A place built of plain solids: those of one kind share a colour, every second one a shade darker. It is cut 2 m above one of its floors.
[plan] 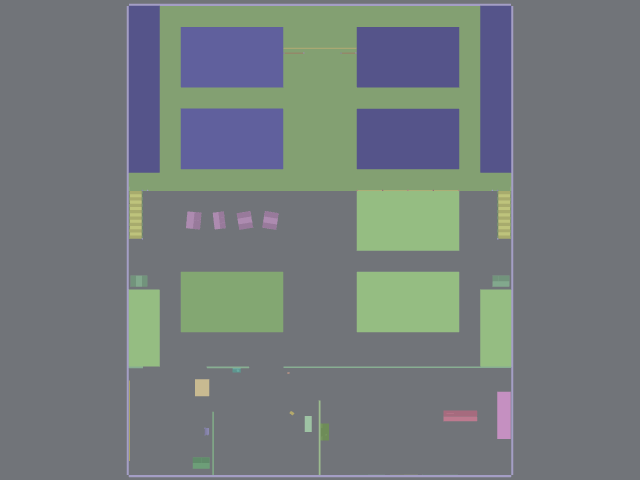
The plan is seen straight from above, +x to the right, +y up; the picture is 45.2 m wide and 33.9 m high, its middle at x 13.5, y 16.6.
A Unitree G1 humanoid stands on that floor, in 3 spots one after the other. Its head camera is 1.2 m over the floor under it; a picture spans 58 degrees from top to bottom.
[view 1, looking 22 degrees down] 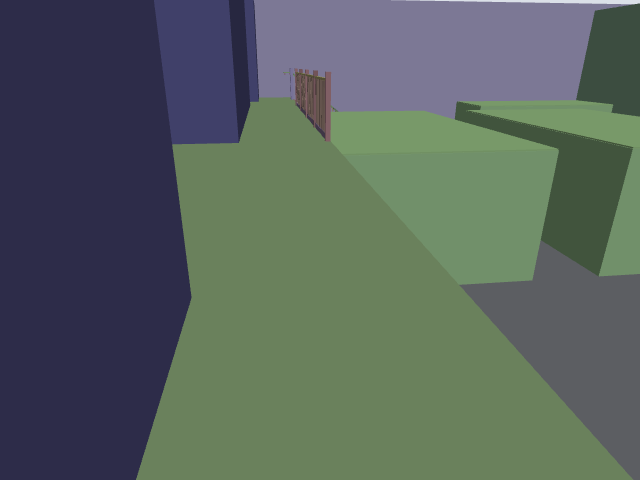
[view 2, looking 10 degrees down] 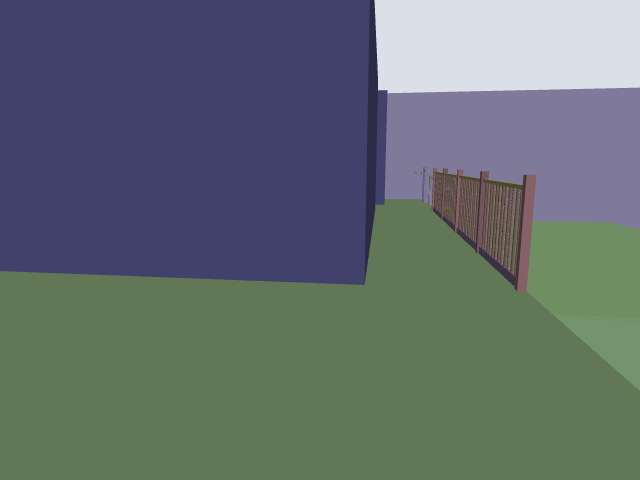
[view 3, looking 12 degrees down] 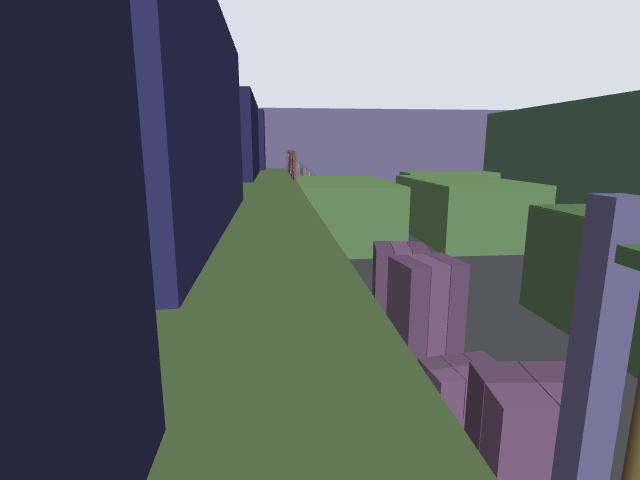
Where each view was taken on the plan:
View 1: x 8.73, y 21.15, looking -7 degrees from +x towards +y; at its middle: slab_deck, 3.20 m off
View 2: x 11.88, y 21.46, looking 8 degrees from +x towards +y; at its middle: units_deck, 4.32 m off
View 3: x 0.46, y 20.86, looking -6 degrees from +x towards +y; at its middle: slab_deck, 5.77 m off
